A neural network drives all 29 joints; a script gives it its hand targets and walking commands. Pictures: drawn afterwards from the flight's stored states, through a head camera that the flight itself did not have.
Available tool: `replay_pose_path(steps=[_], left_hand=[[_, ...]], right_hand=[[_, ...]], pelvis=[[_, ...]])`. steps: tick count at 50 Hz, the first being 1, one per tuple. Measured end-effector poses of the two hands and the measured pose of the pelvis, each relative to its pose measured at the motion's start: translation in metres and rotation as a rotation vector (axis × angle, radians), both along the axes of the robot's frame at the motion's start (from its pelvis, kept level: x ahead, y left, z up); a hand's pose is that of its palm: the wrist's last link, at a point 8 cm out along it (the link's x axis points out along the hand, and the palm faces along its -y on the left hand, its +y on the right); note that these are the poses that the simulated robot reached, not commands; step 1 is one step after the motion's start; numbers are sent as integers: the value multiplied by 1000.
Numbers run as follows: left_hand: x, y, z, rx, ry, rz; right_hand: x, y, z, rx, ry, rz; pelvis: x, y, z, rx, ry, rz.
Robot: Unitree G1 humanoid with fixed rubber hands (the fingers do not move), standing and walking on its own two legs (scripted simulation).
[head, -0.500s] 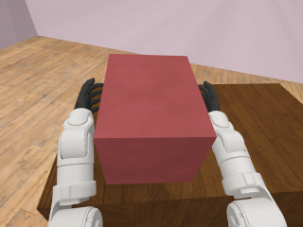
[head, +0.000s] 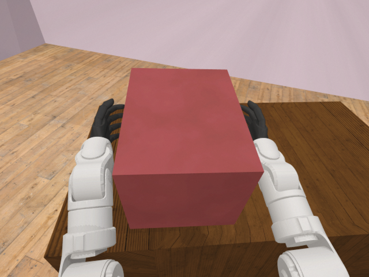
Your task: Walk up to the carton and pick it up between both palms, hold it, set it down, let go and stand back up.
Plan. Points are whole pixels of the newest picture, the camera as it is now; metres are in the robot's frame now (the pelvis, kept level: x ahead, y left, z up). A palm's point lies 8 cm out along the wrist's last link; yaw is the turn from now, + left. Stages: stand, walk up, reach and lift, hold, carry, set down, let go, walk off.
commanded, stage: hold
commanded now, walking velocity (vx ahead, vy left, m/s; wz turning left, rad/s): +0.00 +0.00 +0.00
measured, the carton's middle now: (181, 144) +0.38 +0.00 +0.14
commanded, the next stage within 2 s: none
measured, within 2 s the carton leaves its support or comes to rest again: neither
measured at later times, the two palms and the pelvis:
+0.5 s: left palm (100, 136) +0.35 +0.16 +0.19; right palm (255, 135) +0.36 -0.16 +0.17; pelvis -0.01 +0.00 +0.00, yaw +0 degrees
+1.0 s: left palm (103, 139) +0.35 +0.15 +0.18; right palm (256, 138) +0.36 -0.16 +0.17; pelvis +0.00 +0.00 +0.00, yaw +0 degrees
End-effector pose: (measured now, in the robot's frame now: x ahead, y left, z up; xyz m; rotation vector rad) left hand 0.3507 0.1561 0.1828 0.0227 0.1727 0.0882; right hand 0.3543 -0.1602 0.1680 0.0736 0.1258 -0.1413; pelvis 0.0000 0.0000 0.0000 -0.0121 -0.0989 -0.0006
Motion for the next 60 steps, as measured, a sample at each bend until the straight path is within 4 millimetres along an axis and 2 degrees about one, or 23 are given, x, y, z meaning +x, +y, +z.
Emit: replay_pose_path(steps=[19, 29, 52, 60], left_hand=[[-2, 0, 2, -12, 16, 7], [2, 1, 7, 5, 3, 11], [2, -2, -5, -5, 18, 3], [-1, -4, 4, 0, -6, 0]], right_hand=[[-1, 0, 5, -14, 18, 3], [4, 2, 5, -4, 5, 9], [1, -2, -3, -8, 23, 0], [-3, -3, 3, 8, 0, -6]], pelvis=[[-9, -1, 0, 4, -3, -6], [-6, -2, 0, 3, 10, 2], [0, -1, 0, 0, 1, -2], [-3, 0, 0, 2, 5, -6]])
